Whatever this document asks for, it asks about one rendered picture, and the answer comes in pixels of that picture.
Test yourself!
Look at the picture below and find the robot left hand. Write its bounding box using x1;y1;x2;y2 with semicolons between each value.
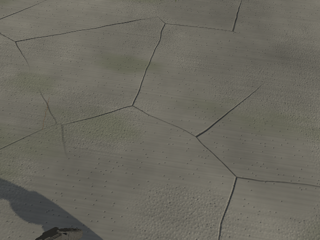
35;227;83;240

